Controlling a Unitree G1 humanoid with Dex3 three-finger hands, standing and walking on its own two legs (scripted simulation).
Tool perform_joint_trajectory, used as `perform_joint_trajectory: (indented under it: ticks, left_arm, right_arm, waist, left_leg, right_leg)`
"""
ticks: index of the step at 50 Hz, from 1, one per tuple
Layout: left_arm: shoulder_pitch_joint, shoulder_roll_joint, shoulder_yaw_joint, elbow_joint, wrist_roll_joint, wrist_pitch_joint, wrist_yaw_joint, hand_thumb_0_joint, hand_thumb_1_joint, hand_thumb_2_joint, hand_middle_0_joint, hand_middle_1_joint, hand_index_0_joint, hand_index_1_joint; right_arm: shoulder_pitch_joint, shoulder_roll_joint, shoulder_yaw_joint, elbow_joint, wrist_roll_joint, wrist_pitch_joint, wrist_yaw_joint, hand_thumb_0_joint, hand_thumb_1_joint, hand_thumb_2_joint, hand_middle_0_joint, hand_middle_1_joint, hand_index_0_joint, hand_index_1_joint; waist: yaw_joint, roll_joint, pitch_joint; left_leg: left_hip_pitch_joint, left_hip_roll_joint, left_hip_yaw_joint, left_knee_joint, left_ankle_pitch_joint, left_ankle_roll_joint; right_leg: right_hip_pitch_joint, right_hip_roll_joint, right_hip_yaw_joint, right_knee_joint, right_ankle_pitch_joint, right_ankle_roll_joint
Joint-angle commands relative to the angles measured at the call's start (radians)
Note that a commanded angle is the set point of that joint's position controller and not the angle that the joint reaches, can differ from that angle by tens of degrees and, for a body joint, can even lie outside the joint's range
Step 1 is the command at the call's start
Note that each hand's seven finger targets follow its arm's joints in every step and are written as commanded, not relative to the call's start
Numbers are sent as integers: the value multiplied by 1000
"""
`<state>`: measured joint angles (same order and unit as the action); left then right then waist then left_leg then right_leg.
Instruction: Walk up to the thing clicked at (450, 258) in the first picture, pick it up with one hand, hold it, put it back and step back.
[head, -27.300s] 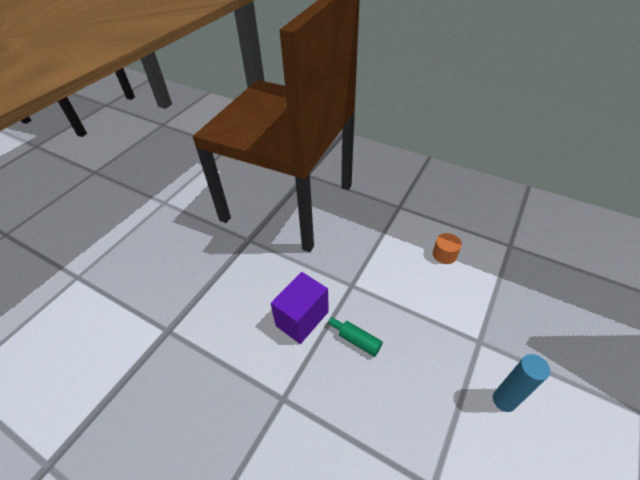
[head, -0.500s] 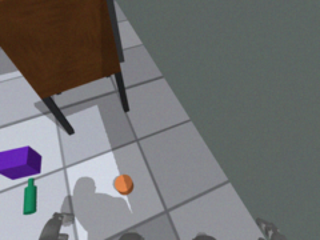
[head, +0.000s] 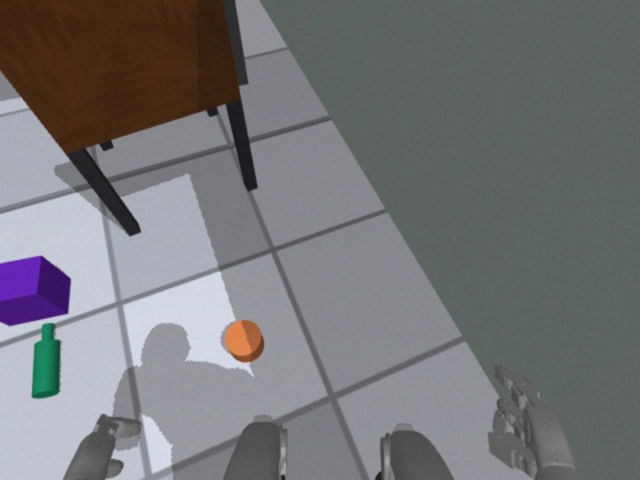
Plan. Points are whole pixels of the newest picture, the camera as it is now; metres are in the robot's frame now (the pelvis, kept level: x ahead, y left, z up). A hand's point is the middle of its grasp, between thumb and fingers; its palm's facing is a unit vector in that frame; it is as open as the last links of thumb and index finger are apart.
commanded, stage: rise first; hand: left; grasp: from above
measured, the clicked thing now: (245, 341) +0.45 +0.22 -0.63
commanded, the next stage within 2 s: approach in 1.82 s
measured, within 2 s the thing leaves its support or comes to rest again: neither
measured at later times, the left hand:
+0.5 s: hand (177, 400) +0.26 +0.28 -0.33, palm faces -0.45 -0.43 -0.79, open 14.1 cm
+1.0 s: hand (195, 366) +0.34 +0.29 -0.44, palm faces -0.46 -0.11 -0.88, open 14.2 cm
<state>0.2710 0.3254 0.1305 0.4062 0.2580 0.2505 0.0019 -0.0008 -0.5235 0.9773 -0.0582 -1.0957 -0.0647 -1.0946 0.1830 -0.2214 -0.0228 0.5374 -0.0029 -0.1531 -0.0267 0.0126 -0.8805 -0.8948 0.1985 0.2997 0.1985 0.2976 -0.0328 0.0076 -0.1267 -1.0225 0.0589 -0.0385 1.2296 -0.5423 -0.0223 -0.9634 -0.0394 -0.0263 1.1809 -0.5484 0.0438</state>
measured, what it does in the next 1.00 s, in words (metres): lowers itself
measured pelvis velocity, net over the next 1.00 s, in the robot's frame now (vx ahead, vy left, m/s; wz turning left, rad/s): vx -0.09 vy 0.00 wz -0.09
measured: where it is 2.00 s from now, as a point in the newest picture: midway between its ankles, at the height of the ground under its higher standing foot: outside the picture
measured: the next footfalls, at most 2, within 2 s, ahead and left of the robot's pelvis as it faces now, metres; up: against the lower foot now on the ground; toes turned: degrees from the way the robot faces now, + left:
none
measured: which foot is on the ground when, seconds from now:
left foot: down 0.00-1.00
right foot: down 0.00-1.00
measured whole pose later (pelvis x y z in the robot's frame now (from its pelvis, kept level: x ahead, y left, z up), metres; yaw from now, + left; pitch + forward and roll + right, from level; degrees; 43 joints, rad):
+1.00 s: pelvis -0.09 +0.00 -0.30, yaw -5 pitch +32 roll -7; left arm -0.72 0.69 0.14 1.19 1.13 -0.26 0.25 0.00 -0.55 1.04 -0.07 -1.02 -0.07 -1.03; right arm 0.14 -0.28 -0.03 0.75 -0.08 -0.03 0.09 0.01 -0.89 -0.90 0.20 0.30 0.20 0.30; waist -0.13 -0.01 -0.09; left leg -2.18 0.03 -0.15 2.25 -0.64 -0.04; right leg -2.10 -0.01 -0.02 2.20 -0.67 0.05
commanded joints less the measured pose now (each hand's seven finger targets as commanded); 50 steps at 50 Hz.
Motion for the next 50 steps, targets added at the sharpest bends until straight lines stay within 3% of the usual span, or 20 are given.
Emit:
perform_joint_trajectory:
  ticks: [1, 5, 8, 11, 12, 14, 16, 17, 19, 20, 24, 26, 28, 30, 31, 36, 40, 42, 45, 50]
  left_arm:
    - [-68, 185, 58, -105, 52, -58, 24, 0, -553, 970, -53, -1093, -55, -1091]
    - [-195, 207, 46, -12, 129, -144, 30, 0, -541, 990, -35, -1079, -31, -1084]
    - [-275, 228, 39, 57, 213, -221, 45, 0, -520, 988, -35, -1091, -35, -1091]
    - [-343, 285, 64, 91, 281, -277, 73, 0, -538, 1001, -40, -1096, -38, -1099]
    - [-369, 285, 56, 111, 308, -291, 82, 0, -542, 1012, -40, -1091, -35, -1097]
    - [-425, 344, 94, 161, 351, -314, 102, 0, -550, 1015, -44, -1097, -40, -1103]
    - [-476, 375, 103, 194, 396, -331, 120, 0, -554, 1029, -41, -1090, -35, -1099]
    - [-513, 370, 94, 207, 410, -338, 125, 0, -574, 1038, -49, -1086, -39, -1097]
    - [-595, 418, 106, 237, 448, -355, 136, 0, -561, 1039, -44, -1087, -36, -1098]
    - [-643, 422, 95, 248, 470, -365, 139, 0, -580, 1044, -50, -1091, -41, -1102]
    - [-778, 507, 117, 308, 539, -404, 153, 0, -567, 1054, -43, -1081, -33, -1094]
    - [-848, 516, 106, 366, 575, -423, 157, 0, -581, 1069, -43, -1071, -29, -1088]
    - [-886, 553, 117, 395, 605, -439, 161, 0, -570, 1054, -47, -1081, -39, -1091]
    - [-952, 574, 111, 402, 636, -453, 166, 0, -568, 1054, -45, -1077, -39, -1085]
    - [-979, 566, 98, 427, 646, -459, 166, 0, -563, 1050, -44, -1079, -40, -1085]
    - [-1065, 617, 105, 483, 715, -490, 190, 0, -565, 1042, -47, -1066, -46, -1068]
    - [-1162, 648, 91, 522, 772, -509, 225, 0, -567, 1042, -53, -1035, -50, -1039]
    - [-1189, 668, 93, 561, 808, -511, 250, 0, -565, 1041, -54, -1015, -50, -1020]
    - [-1213, 646, 66, 634, 843, -514, 275, 0, -569, 1043, -54, -1000, -48, -1006]
    - [-1285, 678, 58, 657, 909, -516, 307, 0, -565, 1036, -56, -991, -49, -997]
  right_arm:
    - [-2, -154, -63, -122, 3, -63, -14, 0, -877, -896, 200, 300, 200, 300]
    - [-11, -174, -72, -89, 0, -86, 4, 0, -841, -886, 200, 300, 200, 300]
    - [-20, -190, -82, -60, 2, -100, 17, 0, -834, -884, 200, 300, 200, 300]
    - [-30, -208, -87, -38, 4, -102, 28, 0, -847, -889, 200, 300, 200, 300]
    - [-33, -214, -93, -33, 3, -103, 31, 0, -847, -889, 200, 300, 200, 300]
    - [-32, -218, -94, -13, 5, -95, 33, 0, -862, -892, 200, 300, 200, 300]
    - [-33, -221, -100, 1, 2, -85, 41, 0, -856, -891, 200, 300, 200, 300]
    - [-29, -222, -105, 6, -2, -79, 45, 0, -870, -895, 200, 300, 200, 300]
    - [-19, -225, -108, 25, -5, -69, 49, 0, -858, -892, 200, 300, 200, 300]
    - [-14, -227, -107, 38, -8, -62, 52, 0, -873, -897, 200, 300, 200, 300]
    - [15, -242, -113, 74, -19, -36, 67, 0, -856, -893, 200, 300, 200, 300]
    - [33, -238, -111, 88, -23, -22, 70, 0, -861, -895, 200, 300, 200, 300]
    - [47, -242, -110, 99, -30, -9, 74, 0, -871, -898, 199, 300, 200, 300]
    - [57, -250, -113, 108, -35, 3, 78, 0, -869, -897, 199, 300, 200, 300]
    - [58, -249, -113, 112, -37, 9, 78, 0, -868, -897, 199, 300, 200, 300]
    - [71, -253, -107, 123, -47, 46, 87, 0, -881, -900, 199, 300, 200, 300]
    - [74, -259, -97, 132, -60, 77, 94, 0, -890, -901, 199, 300, 200, 300]
    - [74, -261, -91, 136, -67, 92, 98, 0, -892, -901, 199, 299, 200, 299]
    - [76, -266, -82, 147, -76, 104, 103, 0, -899, -902, 200, 299, 200, 299]
    - [94, -276, -78, 164, -91, 115, 112, 0, -899, -902, 200, 300, 200, 300]
  waist:
    - [-24, 63, -226]
    - [-26, 75, -247]
    - [-20, 81, -334]
    - [-3, 100, -421]
    - [-3, 106, -433]
    - [13, 96, -463]
    - [22, 98, -511]
    - [18, 86, -531]
    - [18, 69, -557]
    - [10, 71, -577]
    - [18, 75, -670]
    - [-2, 21, -649]
    - [9, 36, -680]
    - [-3, 50, -695]
    - [-15, 48, -672]
    - [-20, 100, -634]
    - [-47, 126, -588]
    - [-50, 145, -579]
    - [-73, 141, -532]
    - [-75, 222, -581]
  left_leg:
    - [124, -32, 15, -100, 213, 26]
    - [5, -32, -1, 4, 139, 23]
    - [-59, -34, -4, 98, 142, 20]
    - [-114, -35, -12, 176, 165, 18]
    - [-141, -36, -14, 198, 137, 16]
    - [-211, -41, -1, 258, 124, 20]
    - [-270, -46, 10, 316, 117, 21]
    - [-297, -46, 18, 349, 107, 26]
    - [-371, -50, 32, 413, 87, 32]
    - [-390, -49, 34, 445, 98, 35]
    - [-413, -42, 25, 543, 149, 39]
    - [-514, -44, 35, 589, 88, 48]
    - [-539, -45, 43, 624, 83, 51]
    - [-543, -43, 37, 645, 59, 49]
    - [-568, -43, 35, 654, 29, 50]
    - [-603, -46, 23, 681, -39, 47]
    - [-644, -49, 13, 708, -95, 48]
    - [-665, -51, 13, 723, -107, 48]
    - [-689, -54, -2, 733, -136, 48]
    - [-643, -55, -8, 760, -83, 39]
  right_leg:
    - [5, 46, -20, -72, 196, -58]
    - [-160, 41, -12, 65, 127, -62]
    - [-261, 36, -8, 171, 131, -65]
    - [-344, 36, -7, 268, 143, -69]
    - [-388, 37, -9, 294, 120, -71]
    - [-418, 38, -4, 331, 115, -69]
    - [-449, 38, -4, 375, 111, -70]
    - [-463, 40, -3, 384, 104, -68]
    - [-482, 42, -1, 413, 90, -65]
    - [-493, 41, -3, 437, 104, -63]
    - [-554, 40, -18, 529, 132, -63]
    - [-565, 46, -17, 536, 94, -57]
    - [-560, 47, -16, 558, 89, -54]
    - [-602, 50, -28, 584, 57, -57]
    - [-629, 52, -34, 592, 29, -57]
    - [-734, 60, -63, 658, -45, -68]
    - [-811, 61, -77, 695, -94, -72]
    - [-839, 62, -81, 713, -105, -74]
    - [-898, 61, -94, 738, -120, -75]
    - [-937, 58, -104, 793, -59, -80]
